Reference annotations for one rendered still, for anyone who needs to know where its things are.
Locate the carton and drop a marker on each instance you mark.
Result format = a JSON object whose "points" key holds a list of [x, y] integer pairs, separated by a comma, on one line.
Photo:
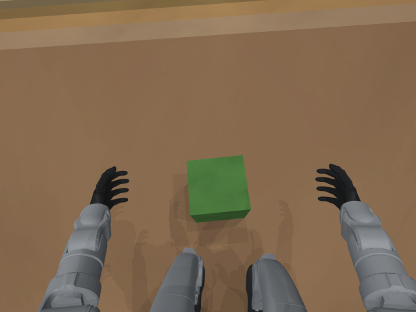
{"points": [[218, 189]]}

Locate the right robot foot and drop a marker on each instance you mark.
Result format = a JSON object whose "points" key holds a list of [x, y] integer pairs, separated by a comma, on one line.
{"points": [[249, 290]]}

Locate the right robot thigh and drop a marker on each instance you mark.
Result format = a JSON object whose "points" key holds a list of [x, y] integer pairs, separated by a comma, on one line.
{"points": [[279, 293]]}

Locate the right robot forearm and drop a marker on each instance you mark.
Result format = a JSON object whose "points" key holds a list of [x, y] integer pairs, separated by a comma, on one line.
{"points": [[383, 279]]}

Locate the left robot hand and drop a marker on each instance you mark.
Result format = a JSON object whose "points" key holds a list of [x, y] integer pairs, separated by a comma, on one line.
{"points": [[104, 193]]}

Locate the right robot hand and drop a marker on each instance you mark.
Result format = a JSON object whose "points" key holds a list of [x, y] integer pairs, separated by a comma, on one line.
{"points": [[344, 190]]}

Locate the left robot forearm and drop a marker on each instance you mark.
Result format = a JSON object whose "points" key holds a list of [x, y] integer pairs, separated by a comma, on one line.
{"points": [[77, 281]]}

